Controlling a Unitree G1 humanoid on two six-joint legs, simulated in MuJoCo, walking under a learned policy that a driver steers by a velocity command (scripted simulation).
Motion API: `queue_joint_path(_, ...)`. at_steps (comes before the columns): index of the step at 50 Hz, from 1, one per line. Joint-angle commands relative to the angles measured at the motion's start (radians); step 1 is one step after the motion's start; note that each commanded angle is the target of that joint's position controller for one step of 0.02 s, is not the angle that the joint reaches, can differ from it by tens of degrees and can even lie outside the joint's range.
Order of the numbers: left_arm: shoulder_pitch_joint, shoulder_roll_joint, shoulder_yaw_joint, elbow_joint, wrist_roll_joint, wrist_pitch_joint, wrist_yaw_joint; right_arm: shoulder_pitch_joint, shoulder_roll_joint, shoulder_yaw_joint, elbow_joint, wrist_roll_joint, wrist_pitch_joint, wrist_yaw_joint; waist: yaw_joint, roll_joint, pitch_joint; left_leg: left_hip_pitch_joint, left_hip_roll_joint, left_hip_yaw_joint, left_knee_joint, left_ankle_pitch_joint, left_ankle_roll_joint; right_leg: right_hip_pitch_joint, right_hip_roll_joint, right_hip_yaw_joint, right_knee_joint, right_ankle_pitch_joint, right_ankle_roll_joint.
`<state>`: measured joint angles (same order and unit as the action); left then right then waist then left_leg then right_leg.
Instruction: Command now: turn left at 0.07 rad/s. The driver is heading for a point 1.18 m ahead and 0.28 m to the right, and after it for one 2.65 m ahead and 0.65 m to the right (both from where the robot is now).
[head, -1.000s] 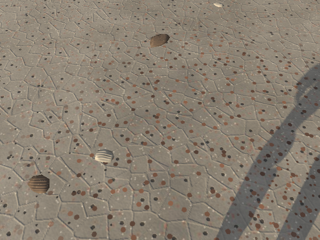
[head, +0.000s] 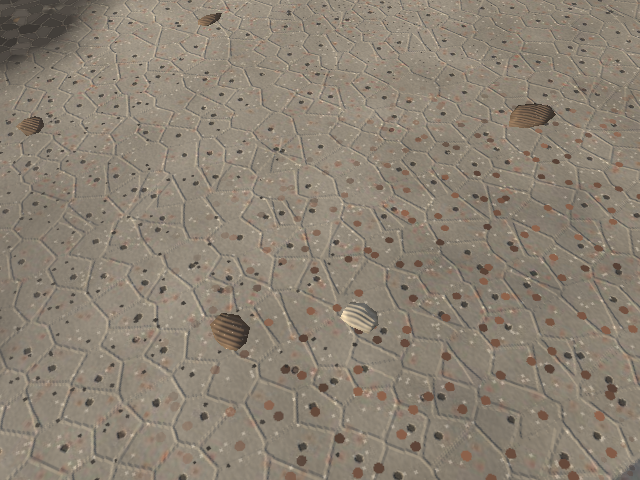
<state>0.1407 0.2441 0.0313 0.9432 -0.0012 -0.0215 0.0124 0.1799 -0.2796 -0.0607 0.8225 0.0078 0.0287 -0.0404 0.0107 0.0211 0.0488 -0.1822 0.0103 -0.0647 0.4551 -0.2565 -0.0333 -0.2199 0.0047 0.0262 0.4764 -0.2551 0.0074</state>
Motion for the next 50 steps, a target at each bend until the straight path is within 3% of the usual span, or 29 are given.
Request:
queue_joint_path(1, 0.049, 0.112, 0.02, -0.029, 0.013, -0.029, -0.012, 0.022, -0.15, -0.031, -0.032, -0.014, -0.008, 0.006, 0.035, 0.083, -0.142, 0.101, 0.103, -0.078, -0.026, 0.302, 0.104, 0.02, -0.039, 0.014, -0.061, 0.088, -0.014)
queue_joint_path(2, 0.013, 0.117, 0.018, -0.021, 0.014, -0.025, -0.011, 0.026, -0.097, -0.02, -0.024, -0.015, -0.014, 0.017, 0.007, 0.056, -0.123, 0.065, 0.077, -0.076, -0.062, 0.103, 0.106, 0.037, -0.017, -0.013, -0.034, 0.022, 0.014)
queue_joint_path(3, -0.014, 0.115, 0.02, -0.022, 0.005, -0.018, -0.006, 0.041, -0.101, -0.022, -0.01, -0.016, -0.018, 0.019, -0.007, 0.064, -0.092, 0.032, 0.068, -0.087, -0.092, -0.082, 0.11, 0.005, 0.011, -0.045, 0.017, -0.063, 0.016)
queue_joint_path(4, -0.025, 0.113, 0.022, -0.025, -0.007, -0.011, 0.0, 0.057, -0.135, -0.03, -0.005, -0.011, -0.023, 0.019, -0.019, 0.112, -0.041, 0.005, 0.086, -0.136, -0.135, -0.277, 0.134, -0.062, 0.038, -0.077, 0.092, -0.163, 0.008)
queue_joint_path(6, -0.069, 0.117, 0.025, -0.06, -0.023, -0.021, 0.002, 0.117, -0.176, -0.038, 0.007, -0.002, -0.044, 0.017, -0.048, 0.201, 0.068, -0.023, 0.216, -0.345, -0.26, -0.524, 0.217, -0.221, 0.031, -0.081, 0.23, -0.224, -0.021)
queue_joint_path(9, -0.091, 0.134, 0.035, -0.085, -0.04, -0.062, -0.017, 0.132, -0.164, -0.037, 0.009, 0.002, -0.078, 0.008, -0.053, 0.198, 0.116, 0.045, 0.307, -0.45, -0.306, -0.412, 0.272, -0.38, -0.055, 0.002, 0.37, -0.293, -0.08)
queue_joint_path(11, -0.076, 0.124, 0.032, -0.079, -0.037, -0.081, -0.035, 0.095, -0.161, -0.037, -0.004, 0.017, -0.084, 0.011, -0.034, 0.144, 0.084, 0.06, 0.266, -0.348, -0.287, -0.286, 0.238, -0.312, -0.068, -0.018, 0.245, -0.237, -0.096)
queue_joint_path(13, 0.012, 0.111, 0.035, -0.033, -0.025, -0.086, -0.045, 0.041, -0.171, -0.04, -0.018, 0.025, -0.078, 0.017, 0.021, 0.118, 0.021, -0.056, 0.185, -0.205, -0.241, -0.163, 0.201, -0.041, -0.013, -0.093, 0.083, -0.025, -0.079)
queue_joint_path(15, 0.176, 0.129, 0.052, 0.038, -0.023, -0.075, -0.042, 0.043, -0.126, -0.027, -0.019, 0.013, -0.075, 0.021, 0.086, 0.083, -0.029, -0.193, 0.124, -0.126, -0.123, -0.126, 0.168, 0.219, 0.033, -0.115, 0.038, 0.057, -0.051)
queue_joint_path(16, 0.273, 0.167, 0.064, 0.054, -0.024, -0.074, -0.034, 0.025, -0.069, -0.009, -0.031, 0.005, -0.081, 0.025, 0.127, -0.027, -0.045, -0.285, 0.056, -0.044, 0.101, -0.081, 0.116, 0.323, -0.073, 0.047, -0.047, -0.028, -0.085)
queue_joint_path(17, 0.357, 0.298, 0.088, 0.054, -0.019, -0.076, -0.032, 0.03, -0.007, 0.007, -0.08, 0.002, -0.1, 0.021, 0.127, -0.316, -0.087, -0.478, -0.059, 0.063, 0.458, -0.235, 0.045, 0.423, -0.325, 0.496, -0.23, -0.183, -0.221)
queue_joint_path(18, 0.325, 0.272, 0.074, 0.048, -0.002, -0.087, -0.039, 0.038, -0.063, -0.008, -0.089, 0.035, -0.117, 0.016, 0.103, -0.276, -0.064, -0.578, -0.045, -0.039, 0.656, -0.339, 0.052, 0.367, -0.42, 0.735, -0.331, -0.391, -0.319)
queue_joint_path(19, 0.237, 0.215, 0.057, 0.019, -0.006, -0.097, -0.039, 0.029, -0.107, -0.018, -0.088, 0.054, -0.127, 0.019, 0.067, -0.188, 0.037, -0.656, 0.025, -0.065, 0.719, -0.247, 0.081, 0.313, -0.402, 0.655, -0.335, -0.451, -0.298)
queue_joint_path(21, 0.155, 0.169, 0.039, -0.014, -0.001, -0.101, -0.042, 0.023, -0.108, -0.023, -0.07, 0.029, -0.134, 0.026, 0.034, -0.12, 0.066, -0.643, 0.092, -0.03, 0.681, -0.067, 0.102, 0.257, -0.308, 0.441, -0.334, -0.262, -0.225)
queue_joint_path(23, 0.166, 0.145, 0.028, -0.017, 0.003, -0.094, -0.039, 0.012, -0.095, -0.026, -0.069, 0.011, -0.129, 0.038, 0.027, -0.117, 0.043, -0.571, 0.117, -0.004, 0.603, 0.039, 0.09, 0.229, -0.242, 0.286, -0.347, -0.037, -0.19)
queue_joint_path(26, 0.229, 0.163, 0.028, 0.001, -0.001, -0.086, -0.024, -0.043, -0.059, -0.018, -0.092, 0.002, -0.12, 0.047, 0.039, -0.092, 0.03, -0.578, 0.107, 0.043, 0.483, 0.133, 0.045, 0.245, -0.216, 0.166, -0.352, 0.24, -0.202)
queue_joint_path(29, 0.245, 0.177, 0.028, 0.0, -0.001, -0.075, -0.01, -0.151, -0.02, 0.001, -0.133, 0.008, -0.122, 0.055, 0.062, -0.087, 0.046, -0.518, 0.083, 0.075, 0.274, 0.252, 0.021, 0.196, -0.187, 0.082, -0.368, 0.303, -0.19)
queue_joint_path(32, 0.292, 0.183, 0.029, 0.009, -0.009, -0.07, -0.004, -0.246, -0.017, 0.01, -0.164, 0.016, -0.128, 0.071, 0.09, -0.09, 0.079, -0.455, 0.054, 0.102, 0.143, 0.334, 0.024, 0.175, -0.197, 0.056, -0.388, 0.268, -0.193)
queue_joint_path(35, 0.318, 0.183, 0.033, 0.019, -0.017, -0.06, -0.004, -0.296, -0.034, 0.01, -0.193, 0.021, -0.134, 0.087, 0.079, -0.094, 0.097, -0.463, 0.045, 0.084, 0.075, 0.312, 0.058, 0.262, -0.245, 0.053, -0.354, 0.333, -0.187)
queue_joint_path(38, 0.295, 0.214, 0.047, 0.008, -0.014, -0.049, -0.001, -0.228, -0.09, -0.009, -0.187, 0.018, -0.137, 0.092, 0.007, -0.124, 0.016, -0.332, -0.002, 0.104, 0.055, 0.221, 0.109, 0.348, -0.267, 0.037, -0.215, 0.683, -0.159)
queue_joint_path(40, 0.273, 0.209, 0.044, -0.006, -0.003, -0.033, 0.002, 0.053, -0.161, -0.048, -0.109, 0.018, -0.129, 0.074, -0.14, -0.129, -0.172, 0.056, -0.033, 0.128, 0.054, 0.222, 0.169, 0.258, -0.204, -0.014, 0.128, 0.884, -0.116)
queue_joint_path(41, 0.299, 0.155, 0.024, -0.035, 0.019, -0.035, 0.002, 0.229, -0.232, -0.065, -0.076, 0.001, -0.122, 0.059, -0.18, 0.007, -0.327, 0.396, 0.187, -0.125, 0.098, 0.194, 0.231, -0.002, -0.139, -0.029, 0.459, 0.513, -0.092)
queue_joint_path(42, 0.45, 0.005, -0.014, -0.029, -0.005, -0.055, -0.01, 0.243, -0.256, -0.063, -0.057, -0.011, -0.125, 0.073, -0.082, 0.277, -0.482, 0.651, 0.406, -0.63, -0.062, -0.099, 0.377, -0.339, 0.051, 0.046, 0.77, -0.301, -0.05)
queue_joint_path(43, 0.339, 0.149, 0.019, -0.032, -0.04, -0.075, -0.014, 0.212, -0.149, -0.038, -0.064, -0.005, -0.128, 0.072, -0.13, 0.152, -0.368, 0.548, 0.376, -0.642, -0.16, -0.205, 0.32, -0.437, 0.007, 0.145, 0.862, -0.306, -0.064)
queue_joint_path(44, 0.234, 0.192, 0.036, -0.073, -0.063, -0.083, -0.013, 0.132, -0.121, -0.027, -0.067, -0.002, -0.132, 0.069, -0.112, 0.107, -0.2, 0.393, 0.349, -0.468, -0.187, -0.142, 0.275, -0.483, -0.038, 0.116, 0.854, -0.212, -0.074)
queue_joint_path(45, 0.194, 0.177, 0.035, -0.08, -0.057, -0.085, -0.005, 0.065, -0.106, -0.021, -0.069, -0.005, -0.138, 0.069, -0.076, 0.02, -0.126, 0.245, 0.314, -0.344, -0.217, -0.012, 0.255, -0.441, -0.089, 0.095, 0.81, -0.118, -0.069)
queue_joint_path(46, 0.19, 0.162, 0.041, -0.076, -0.04, -0.077, 0.0, 0.022, -0.081, -0.018, -0.066, -0.012, -0.146, 0.072, -0.042, 0.014, -0.082, 0.142, 0.276, -0.244, -0.247, 0.074, 0.24, -0.399, -0.119, 0.096, 0.758, -0.062, -0.062)
queue_joint_path(47, 0.226, 0.142, 0.043, -0.067, -0.037, -0.061, -0.001, -0.001, -0.068, -0.015, -0.059, -0.023, -0.153, 0.073, -0.008, 0.047, -0.08, 0.077, 0.251, -0.172, -0.277, 0.113, 0.227, -0.332, -0.146, 0.107, 0.733, -0.025, -0.058)
queue_joint_path(50, 0.23, 0.098, 0.043, -0.074, -0.036, -0.024, 0.001, -0.011, -0.065, -0.019, -0.028, -0.019, -0.171, 0.072, 0.02, 0.048, -0.03, -0.013, 0.232, -0.042, -0.345, 0.178, 0.236, -0.334, -0.164, 0.1, 0.683, 0.01, -0.039)
